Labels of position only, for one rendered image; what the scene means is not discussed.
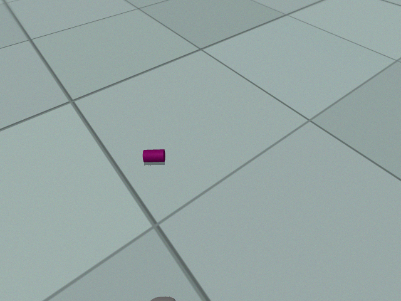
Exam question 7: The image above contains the can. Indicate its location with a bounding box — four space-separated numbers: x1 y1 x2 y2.
143 149 165 162

